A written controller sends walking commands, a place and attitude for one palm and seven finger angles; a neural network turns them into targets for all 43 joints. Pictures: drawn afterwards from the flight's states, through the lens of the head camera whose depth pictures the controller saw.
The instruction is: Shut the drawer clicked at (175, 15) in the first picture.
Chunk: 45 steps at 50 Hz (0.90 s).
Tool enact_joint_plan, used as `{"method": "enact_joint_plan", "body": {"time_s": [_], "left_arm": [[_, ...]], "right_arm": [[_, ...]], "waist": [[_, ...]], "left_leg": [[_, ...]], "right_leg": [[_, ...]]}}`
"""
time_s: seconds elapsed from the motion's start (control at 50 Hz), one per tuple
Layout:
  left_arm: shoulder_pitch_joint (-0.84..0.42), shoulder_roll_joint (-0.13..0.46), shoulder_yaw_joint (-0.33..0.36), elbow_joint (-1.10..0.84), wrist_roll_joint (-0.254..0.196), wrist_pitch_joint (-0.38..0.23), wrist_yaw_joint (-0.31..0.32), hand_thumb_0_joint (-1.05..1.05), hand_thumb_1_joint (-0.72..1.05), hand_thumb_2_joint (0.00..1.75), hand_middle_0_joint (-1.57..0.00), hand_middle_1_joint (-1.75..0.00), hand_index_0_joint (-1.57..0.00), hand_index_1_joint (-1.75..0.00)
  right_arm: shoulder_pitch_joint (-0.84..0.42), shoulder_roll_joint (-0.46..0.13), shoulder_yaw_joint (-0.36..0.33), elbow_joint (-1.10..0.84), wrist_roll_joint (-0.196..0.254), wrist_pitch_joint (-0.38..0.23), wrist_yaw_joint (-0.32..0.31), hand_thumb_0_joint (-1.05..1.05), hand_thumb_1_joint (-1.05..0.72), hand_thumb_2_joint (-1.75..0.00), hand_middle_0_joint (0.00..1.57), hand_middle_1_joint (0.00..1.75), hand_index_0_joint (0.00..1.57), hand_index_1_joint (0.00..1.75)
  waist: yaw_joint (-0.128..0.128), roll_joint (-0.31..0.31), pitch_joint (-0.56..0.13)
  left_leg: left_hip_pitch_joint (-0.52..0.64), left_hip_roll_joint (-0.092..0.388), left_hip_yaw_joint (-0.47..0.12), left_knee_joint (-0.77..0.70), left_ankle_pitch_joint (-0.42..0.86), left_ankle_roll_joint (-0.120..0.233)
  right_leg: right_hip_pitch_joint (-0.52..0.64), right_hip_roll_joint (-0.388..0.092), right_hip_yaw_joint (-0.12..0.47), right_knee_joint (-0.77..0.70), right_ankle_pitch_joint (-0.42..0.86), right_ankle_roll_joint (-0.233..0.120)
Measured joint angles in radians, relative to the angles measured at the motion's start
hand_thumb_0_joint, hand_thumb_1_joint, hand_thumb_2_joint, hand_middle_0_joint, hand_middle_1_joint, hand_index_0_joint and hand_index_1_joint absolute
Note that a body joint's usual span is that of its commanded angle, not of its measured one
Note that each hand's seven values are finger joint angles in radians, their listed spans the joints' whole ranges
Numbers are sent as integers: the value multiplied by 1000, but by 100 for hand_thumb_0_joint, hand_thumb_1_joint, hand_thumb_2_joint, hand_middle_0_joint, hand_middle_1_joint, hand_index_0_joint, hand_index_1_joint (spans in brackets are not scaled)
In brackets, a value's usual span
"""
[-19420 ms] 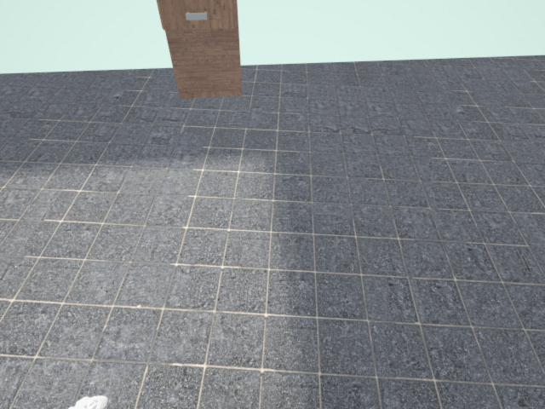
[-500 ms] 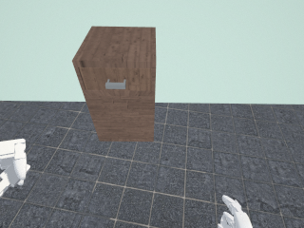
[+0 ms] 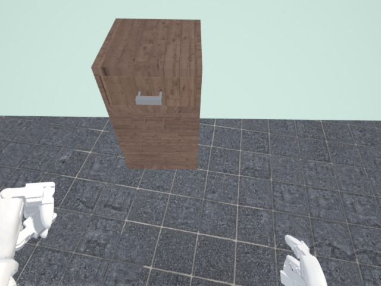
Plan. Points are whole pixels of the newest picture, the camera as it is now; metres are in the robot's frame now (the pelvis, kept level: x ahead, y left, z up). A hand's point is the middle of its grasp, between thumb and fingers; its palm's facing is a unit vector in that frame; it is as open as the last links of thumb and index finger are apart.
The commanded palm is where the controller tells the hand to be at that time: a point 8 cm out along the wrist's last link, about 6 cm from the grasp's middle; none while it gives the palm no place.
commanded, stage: let the arm hang, fingers relaxed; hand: left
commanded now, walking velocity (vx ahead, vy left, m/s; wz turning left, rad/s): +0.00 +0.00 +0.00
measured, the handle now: (149, 97) +0.83 +0.23 -0.16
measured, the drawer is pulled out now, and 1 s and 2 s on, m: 0.00 0.00 0.00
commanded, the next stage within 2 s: look to check the result in 1.06 s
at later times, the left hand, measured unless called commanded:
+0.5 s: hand out of the picture -0.08 +0.20 -0.17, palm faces +0.03 -0.97 -0.24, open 4.8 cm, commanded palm none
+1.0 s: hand out of the picture -0.03 +0.16 -0.17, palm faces +0.04 -0.98 -0.18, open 7.3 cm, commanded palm none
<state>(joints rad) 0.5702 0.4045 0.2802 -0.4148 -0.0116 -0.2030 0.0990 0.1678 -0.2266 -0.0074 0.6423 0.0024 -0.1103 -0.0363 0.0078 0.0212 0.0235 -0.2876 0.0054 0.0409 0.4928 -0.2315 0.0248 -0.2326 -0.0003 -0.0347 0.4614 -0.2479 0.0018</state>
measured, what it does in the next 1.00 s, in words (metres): stands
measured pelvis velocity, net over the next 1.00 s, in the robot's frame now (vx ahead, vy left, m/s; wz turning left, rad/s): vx -0.02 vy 0.00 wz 0.00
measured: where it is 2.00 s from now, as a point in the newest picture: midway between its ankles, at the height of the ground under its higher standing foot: outside the picture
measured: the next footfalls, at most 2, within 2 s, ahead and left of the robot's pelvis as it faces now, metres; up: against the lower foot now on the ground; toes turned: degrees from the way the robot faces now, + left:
none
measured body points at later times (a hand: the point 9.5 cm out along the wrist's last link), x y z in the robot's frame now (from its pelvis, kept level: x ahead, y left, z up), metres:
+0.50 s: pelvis -0.02 +0.01 +0.00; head +0.01 +0.01 +0.45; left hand -0.08 +0.25 -0.15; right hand -0.05 -0.21 -0.16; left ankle +0.01 +0.10 -0.74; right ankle -0.01 -0.12 -0.74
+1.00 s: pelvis -0.02 +0.00 +0.00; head -0.02 -0.01 +0.45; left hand -0.03 +0.21 -0.16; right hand -0.04 -0.20 -0.17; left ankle +0.01 +0.10 -0.74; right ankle -0.01 -0.12 -0.74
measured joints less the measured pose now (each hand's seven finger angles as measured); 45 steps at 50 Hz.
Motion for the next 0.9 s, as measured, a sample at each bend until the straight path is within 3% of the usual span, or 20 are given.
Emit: {"method": "enact_joint_plan", "body": {"time_s": [0.06,0.14,0.22,0.28,0.42,0.66,0.9], "left_arm": [[-180,-48,-126,420,30,115,-60,0,90,90,-138,-158,-138,-158],[-299,-140,-215,920,42,242,-79,0,91,90,-129,-150,-129,-150],[-303,-214,-279,1214,45,268,-76,1,91,90,-116,-138,-117,-137],[-287,-203,-262,1340,31,255,-60,1,91,90,-106,-131,-106,-126],[-227,-183,-269,1503,23,234,-78,1,91,90,-79,-100,-79,-98],[-221,-258,-284,1578,21,218,-68,0,91,90,-35,-48,-35,-48],[-278,-300,-276,1552,26,206,-61,1,92,90,-21,-32,-21,-32]], "right_arm": [[-24,-47,-11,95,-7,40,33,1,-90,-90,20,30,20,30],[-19,-39,-2,170,-24,94,39,1,-90,-90,20,30,20,30],[21,-4,12,242,-32,121,33,1,-91,-90,20,30,20,30],[66,26,18,309,-31,132,27,1,-91,-90,20,30,20,30],[149,62,13,425,-24,144,14,1,-91,-90,20,30,20,30],[164,105,5,480,-20,128,5,1,-91,-90,20,30,20,30],[152,126,-3,478,-24,115,0,1,-91,-90,20,30,20,30]], "waist": [[6,39,-26],[-18,24,-21],[-30,-19,10],[-18,-39,28],[3,-18,48],[-5,11,33],[-15,3,4]], "left_leg": [[-35,-17,-4,57,-22,12],[-25,-27,2,78,-34,18],[6,-23,3,45,-16,16],[18,-15,-5,13,5,12],[37,-19,-11,-42,40,14],[62,-27,6,-70,56,18],[65,-18,6,-65,53,6]], "right_leg": [[-35,-19,-5,66,-40,9],[-35,-30,1,110,-61,13],[-4,-25,3,74,-39,11],[17,-15,-6,24,-10,5],[44,-16,-12,-44,30,5],[46,-26,5,-32,30,8],[42,-17,5,-16,21,-2]]}}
